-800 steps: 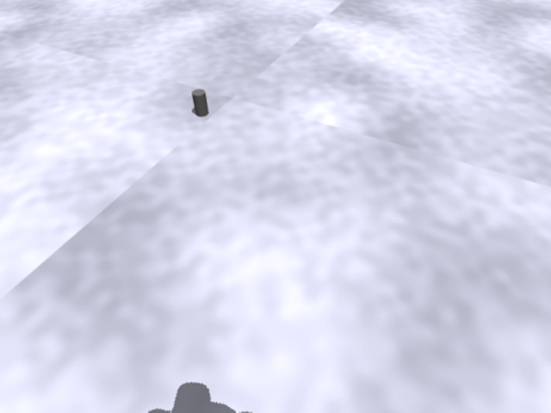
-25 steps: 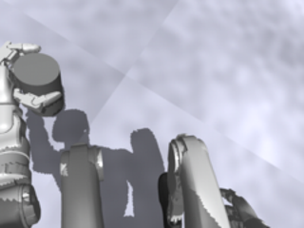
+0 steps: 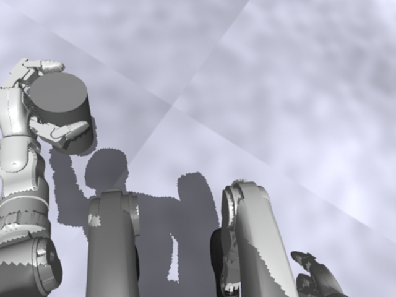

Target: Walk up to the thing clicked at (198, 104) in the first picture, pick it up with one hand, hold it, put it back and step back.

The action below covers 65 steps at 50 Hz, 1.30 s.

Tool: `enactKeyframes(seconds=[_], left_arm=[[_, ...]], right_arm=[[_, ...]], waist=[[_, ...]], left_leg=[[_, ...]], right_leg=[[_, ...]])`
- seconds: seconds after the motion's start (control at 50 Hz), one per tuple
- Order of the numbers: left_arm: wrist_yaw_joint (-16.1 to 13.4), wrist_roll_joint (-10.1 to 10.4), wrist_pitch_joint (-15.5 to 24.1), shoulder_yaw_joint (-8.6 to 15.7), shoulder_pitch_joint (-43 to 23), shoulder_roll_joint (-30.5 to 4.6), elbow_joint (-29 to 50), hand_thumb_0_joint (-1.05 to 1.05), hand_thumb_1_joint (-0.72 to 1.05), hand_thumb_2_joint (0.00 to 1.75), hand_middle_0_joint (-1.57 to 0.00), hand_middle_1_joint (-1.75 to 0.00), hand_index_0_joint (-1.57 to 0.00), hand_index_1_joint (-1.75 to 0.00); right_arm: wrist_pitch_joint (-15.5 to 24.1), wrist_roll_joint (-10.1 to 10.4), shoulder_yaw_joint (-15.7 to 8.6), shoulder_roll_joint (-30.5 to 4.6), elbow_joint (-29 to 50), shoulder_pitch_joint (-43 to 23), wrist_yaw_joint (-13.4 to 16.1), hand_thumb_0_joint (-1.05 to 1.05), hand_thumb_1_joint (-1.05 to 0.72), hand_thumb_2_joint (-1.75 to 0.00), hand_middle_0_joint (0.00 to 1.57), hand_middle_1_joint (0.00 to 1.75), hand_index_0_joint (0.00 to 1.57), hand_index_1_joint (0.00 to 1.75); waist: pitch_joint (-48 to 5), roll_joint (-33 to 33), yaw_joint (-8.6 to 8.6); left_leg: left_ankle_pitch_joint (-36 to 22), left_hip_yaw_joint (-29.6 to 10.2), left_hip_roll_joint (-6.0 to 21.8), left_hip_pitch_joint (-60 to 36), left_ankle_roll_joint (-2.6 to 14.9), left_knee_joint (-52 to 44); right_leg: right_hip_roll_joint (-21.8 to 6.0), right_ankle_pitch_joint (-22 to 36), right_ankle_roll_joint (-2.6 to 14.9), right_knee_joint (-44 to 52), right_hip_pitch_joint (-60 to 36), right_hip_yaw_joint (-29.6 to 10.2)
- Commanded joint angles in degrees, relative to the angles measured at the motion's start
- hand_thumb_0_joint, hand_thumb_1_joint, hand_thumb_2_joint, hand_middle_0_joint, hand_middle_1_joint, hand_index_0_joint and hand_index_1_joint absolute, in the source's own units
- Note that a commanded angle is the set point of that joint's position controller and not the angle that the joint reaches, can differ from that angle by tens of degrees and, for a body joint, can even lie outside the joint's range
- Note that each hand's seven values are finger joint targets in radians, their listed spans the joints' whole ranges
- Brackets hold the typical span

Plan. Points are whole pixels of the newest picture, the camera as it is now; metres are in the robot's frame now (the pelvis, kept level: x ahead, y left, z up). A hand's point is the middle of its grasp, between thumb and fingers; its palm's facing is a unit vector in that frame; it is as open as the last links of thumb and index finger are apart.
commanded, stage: settle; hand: left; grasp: from the side
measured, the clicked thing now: (67, 117) +0.46 +0.24 -0.06
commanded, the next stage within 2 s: lift in 0.12 s
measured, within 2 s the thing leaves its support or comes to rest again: neither
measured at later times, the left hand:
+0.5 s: hand (54, 102) +0.46 +0.23 +0.01, palm faces +0.12 -0.99 -0.05, open 11.9 cm
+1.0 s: hand (5, 74) +0.42 +0.23 +0.14, palm faces +0.14 -0.99 -0.06, open 11.9 cm
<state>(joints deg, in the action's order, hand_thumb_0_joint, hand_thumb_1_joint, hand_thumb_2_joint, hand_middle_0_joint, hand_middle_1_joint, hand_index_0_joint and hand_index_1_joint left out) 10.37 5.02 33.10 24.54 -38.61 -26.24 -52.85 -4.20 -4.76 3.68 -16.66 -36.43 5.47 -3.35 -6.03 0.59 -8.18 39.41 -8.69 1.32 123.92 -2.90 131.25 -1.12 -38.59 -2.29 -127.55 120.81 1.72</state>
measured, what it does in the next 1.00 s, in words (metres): rises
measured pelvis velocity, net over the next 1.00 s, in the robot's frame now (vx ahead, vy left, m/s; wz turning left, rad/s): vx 0.01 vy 0.00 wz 0.05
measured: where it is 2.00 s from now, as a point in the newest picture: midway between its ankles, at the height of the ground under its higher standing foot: (177, 288)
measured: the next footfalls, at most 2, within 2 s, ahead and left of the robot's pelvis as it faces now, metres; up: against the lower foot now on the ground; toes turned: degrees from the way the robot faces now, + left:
none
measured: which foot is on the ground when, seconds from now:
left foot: down 0.00-1.00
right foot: down 0.00-1.00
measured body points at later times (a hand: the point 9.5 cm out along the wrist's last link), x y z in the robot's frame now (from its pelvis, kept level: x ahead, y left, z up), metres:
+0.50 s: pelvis +0.00 +0.00 +0.02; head +0.19 +0.04 +0.42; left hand +0.44 +0.29 +0.01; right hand +0.12 -0.27 -0.10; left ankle +0.08 +0.14 -0.33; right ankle +0.10 -0.13 -0.33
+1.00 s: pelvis +0.01 +0.00 +0.13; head +0.18 +0.03 +0.54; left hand +0.40 +0.28 +0.15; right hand +0.19 -0.25 +0.01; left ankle +0.08 +0.14 -0.33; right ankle +0.10 -0.14 -0.33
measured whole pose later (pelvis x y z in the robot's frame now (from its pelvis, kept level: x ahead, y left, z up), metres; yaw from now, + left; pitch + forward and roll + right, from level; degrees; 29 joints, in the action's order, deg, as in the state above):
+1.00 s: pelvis +0.01 +0.00 +0.13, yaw +3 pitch +31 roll -3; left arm 8.9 9.3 21.5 17.4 -22.7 -18.4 -28.8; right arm -1.5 1.1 -0.2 -14.9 -33.2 6.9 1.1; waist -11.1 -1.0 -3.7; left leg 37.6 -5.1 2.3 102.0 -2.3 108.1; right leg -2.2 -37.4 -1.7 -106.0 99.9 1.2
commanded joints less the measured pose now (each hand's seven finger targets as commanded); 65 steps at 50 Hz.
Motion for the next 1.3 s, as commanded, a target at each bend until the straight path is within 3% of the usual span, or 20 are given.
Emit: enactKeyframes(seconds=[0.0, 0.06, 0.12, 0.22, 0.28, 0.34, 0.36, 0.38, 0.4, 0.48, 0.56, 0.68, 0.76, 0.84, 0.98, 1.06, 1.1, 1.14, 1.22, 1.28], left_arm=[[-0.5, 0.9, 4.3, 2.1, -17.9, -12.4, 11.9, 0.00, -0.07, 1.25, -1.23, -1.39, -1.23, -1.41], [-0.1, 0.6, 4.4, 0.1, -17.4, -10.0, 9.0, 0.00, -0.04, 1.26, -1.23, -1.38, -1.22, -1.40], [-0.4, 0.3, 5.0, 1.9, -20.9, -13.4, 12.6, 0.00, -0.05, 1.26, -1.23, -1.39, -1.23, -1.41], [-0.1, 0.9, 4.7, 0.9, -18.6, -11.0, 7.5, 0.00, -0.06, 1.20, -1.28, -1.43, -1.30, -1.42], [0.2, 1.0, 4.7, 1.9, -18.5, -12.4, 9.8, 0.00, -0.10, 1.18, -1.27, -1.45, -1.30, -1.43], [1.3, 1.6, 4.3, 0.4, -18.3, -10.6, 11.2, 0.00, -0.07, 1.20, -1.28, -1.46, -1.31, -1.44], [1.4, 1.8, 4.5, 2.0, -20.0, -13.1, 14.4, 0.00, -0.06, 1.20, -1.28, -1.46, -1.31, -1.44], [1.9, 1.8, 3.8, 1.3, -15.9, -11.6, 11.1, 0.00, -0.08, 1.19, -1.28, -1.45, -1.31, -1.44], [2.0, 2.1, 3.8, 0.7, -18.1, -11.1, 13.8, 0.00, -0.07, 1.19, -1.26, -1.44, -1.30, -1.42], [1.9, 3.2, 2.8, 2.7, -17.3, -13.0, 18.4, 0.00, -0.10, 1.19, -1.28, -1.45, -1.31, -1.44], [2.0, 3.8, 0.7, -0.4, -11.8, -6.7, 14.0, 0.00, -0.10, 1.21, -1.26, -1.45, -1.30, -1.44], [2.1, 4.2, -0.6, -0.9, -11.3, -8.6, 26.7, 0.00, -0.10, 1.21, -1.28, -1.46, -1.32, -1.44], [1.1, 6.2, -3.0, -1.8, -5.7, -5.0, 28.6, 0.00, -0.08, 1.22, -1.26, -1.46, -1.30, -1.44], [-0.4, 5.4, -5.1, -2.8, -3.8, -5.8, 34.6, 0.00, -0.06, 1.22, -1.25, -1.46, -1.29, -1.44], [-2.8, 5.8, -9.5, -6.1, 3.7, -1.4, 41.8, 0.00, -0.03, 1.22, -1.23, -1.45, -1.27, -1.43], [-3.9, 5.8, -11.6, -5.7, 7.4, -1.7, 44.5, 0.00, -0.09, 1.22, -1.23, -1.45, -1.27, -1.43], [-4.2, 5.9, -12.2, -8.5, 8.7, 0.7, 47.9, 0.00, -0.13, 1.20, -1.23, -1.44, -1.27, -1.42], [-4.6, 6.0, -13.5, -8.7, 14.9, 1.9, 44.5, 0.00, -0.09, 1.22, -1.24, -1.45, -1.28, -1.44], [-5.8, 5.5, -13.5, -9.0, 10.7, 0.8, 48.7, 0.00, -0.13, 1.20, -1.23, -1.44, -1.27, -1.42], [-6.1, 5.2, -13.6, -8.8, 14.4, 1.2, 45.3, 0.00, -0.10, 1.21, -1.24, -1.44, -1.28, -1.42]], right_arm=[[1.1, -0.2, -4.4, -11.8, 2.5, 7.6, 0.7, 0.00, -0.91, -0.90, 0.20, 0.30, 0.20, 0.30], [1.2, -0.2, -4.3, -11.6, 2.8, 6.8, 0.7, 0.00, -0.91, -0.90, 0.20, 0.30, 0.20, 0.30], [1.2, -0.3, -4.7, -11.7, 2.1, 7.5, 0.8, 0.00, -0.90, -0.90, 0.20, 0.30, 0.20, 0.30], [1.7, -0.2, -4.3, -11.2, 1.9, 7.4, 0.7, 0.00, -0.95, -0.91, 0.20, 0.30, 0.20, 0.30], [1.7, 0.1, -4.8, -11.6, 2.4, 7.7, 0.8, 0.00, -0.94, -0.91, 0.20, 0.30, 0.20, 0.30], [1.8, 0.6, -5.2, -11.4, 2.9, 7.8, 0.9, 0.00, -0.94, -0.91, 0.20, 0.30, 0.20, 0.30], [2.0, 0.8, -5.4, -11.5, 2.4, 8.2, 1.0, 0.00, -0.94, -0.91, 0.20, 0.30, 0.20, 0.30], [1.9, 1.0, -5.6, -11.6, 2.9, 7.8, 1.1, 0.00, -0.94, -0.91, 0.20, 0.30, 0.20, 0.30], [2.0, 1.1, -5.7, -11.6, 2.9, 8.2, 1.2, 0.00, -0.94, -0.91, 0.20, 0.30, 0.20, 0.30], [2.1, 1.9, -6.2, -11.1, 3.6, 9.1, 1.8, 0.00, -0.94, -0.91, 0.20, 0.30, 0.20, 0.30], [2.9, 2.4, -6.6, -10.5, 3.7, 8.5, 2.1, 0.00, -0.93, -0.91, 0.20, 0.30, 0.20, 0.30], [3.1, 3.5, -7.4, -10.1, 6.3, 8.0, 2.8, 0.00, -0.93, -0.90, 0.20, 0.30, 0.20, 0.30], [4.1, 4.5, -7.2, -9.0, 7.5, 6.9, 3.5, 0.00, -0.92, -0.90, 0.20, 0.30, 0.20, 0.30], [4.4, 5.2, -7.5, -8.5, 8.4, 6.4, 4.3, 0.00, -0.92, -0.90, 0.20, 0.30, 0.20, 0.30], [4.7, 6.2, -7.6, -7.4, 8.8, 5.7, 5.5, 0.00, -0.91, -0.90, 0.20, 0.30, 0.20, 0.30], [5.2, 6.8, -7.6, -6.9, 9.0, 5.5, 6.0, 0.00, -0.91, -0.90, 0.20, 0.30, 0.20, 0.30], [5.4, 6.9, -7.4, -6.1, 9.3, 5.4, 6.1, 0.00, -0.92, -0.90, 0.20, 0.30, 0.20, 0.30], [5.8, 7.1, -7.4, -6.1, 8.6, 5.6, 6.3, 0.00, -0.91, -0.90, 0.20, 0.30, 0.20, 0.30], [6.6, 6.9, -7.1, -5.2, 8.4, 6.0, 6.6, 0.00, -0.92, -0.90, 0.20, 0.30, 0.20, 0.30], [7.0, 6.8, -7.1, -5.0, 7.6, 6.2, 6.7, 0.00, -0.91, -0.90, 0.20, 0.30, 0.20, 0.30]], waist=[[-36.3, -10.3, -0.03], [-34.2, -10.4, -0.79], [-36.7, -11.8, 0.17], [-35.2, -9.1, -0.43], [-37.4, -9.9, 0.64], [-38.2, -10.9, 0.64], [-39.6, -11.8, 1.64], [-38.9, -11.0, 1.50], [-39.7, -11.8, 1.17], [-42.1, -9.6, 2.41], [-38.0, -6.7, 1.50], [-41.3, -8.7, 3.40], [-38.9, -5.5, 3.30], [-40.1, -6.5, 4.00], [-38.9, -6.5, 4.77], [-35.6, -5.2, 5.49], [-34.8, -5.4, 4.77], [-32.5, -3.4, 5.16], [-30.3, -4.1, 4.84], [-26.8, -3.4, 5.28]], left_leg=[[-6.9, 5.6, -0.4, -25.1, 3.89, -16.1], [-4.9, 5.4, -0.6, -24.8, 3.87, -17.2], [-4.9, 5.6, -0.6, -26.7, 3.72, -17.4], [-3.1, 6.2, -0.8, -24.2, 4.13, -17.4], [-4.1, 6.4, -1.0, -25.7, 4.07, -18.1], [-4.2, 6.6, -1.0, -27.3, 3.90, -19.6], [-5.1, 6.6, -0.9, -28.6, 3.74, -19.8], [-5.0, 6.6, -1.0, -28.9, 3.90, -20.2], [-5.8, 6.3, -0.9, -29.8, 3.73, -20.4], [-6.5, 6.7, -1.1, -30.1, 4.10, -21.7], [-6.2, 6.9, -0.8, -29.8, 4.29, -22.8], [-4.6, 6.4, -0.8, -35.5, 4.09, -28.3], [-3.6, 6.5, -0.7, -35.4, 4.45, -30.9], [-5.8, 6.4, -0.4, -41.0, 4.27, -34.3], [-9.6, 5.1, -0.3, -51.6, 3.82, -42.0], [-11.4, 5.0, -0.1, -55.6, 3.78, -46.4], [-12.1, 5.1, 0.0, -58.1, 3.73, -48.5], [-14.2, 5.0, -0.1, -60.1, 3.76, -50.7], [-15.3, 5.4, 0.0, -64.1, 3.87, -54.7], [-16.0, 5.3, -0.1, -66.9, 3.75, -58.2]], right_leg=[[1.6, 9.2, 4.08, 14.1, -20.1, 4.3], [1.4, 7.2, 4.19, 14.3, -18.0, 4.5], [1.5, 7.0, 4.35, 14.3, -18.1, 4.3], [1.5, 5.5, 4.01, 15.5, -19.8, 4.1], [1.3, 6.4, 4.12, 15.8, -20.6, 3.8], [1.2, 6.2, 4.32, 16.6, -20.7, 3.5], [1.2, 6.8, 4.46, 16.3, -21.3, 3.4], [1.1, 6.9, 4.36, 16.9, -21.3, 3.3], [1.0, 7.8, 4.50, 16.5, -20.8, 3.4], [0.9, 8.3, 4.29, 19.0, -25.4, 2.6], [1.0, 8.2, 4.10, 21.6, -25.8, 2.2], [0.7, 6.2, 4.37, 25.8, -29.1, 1.7], [0.7, 5.2, 3.86, 30.3, -33.3, 0.6], [0.5, 7.3, 3.81, 33.7, -37.4, -0.2], [0.2, 11.2, 3.85, 40.0, -43.7, 0.2], [0.4, 12.9, 3.63, 44.6, -48.6, 0.2], [0.4, 13.7, 3.37, 47.1, -51.6, 0.2], [0.5, 15.7, 3.33, 49.0, -54.0, 0.6], [0.6, 17.5, 3.13, 53.7, -59.6, 0.1], [0.9, 18.0, 3.22, 56.6, -61.7, 0.4]])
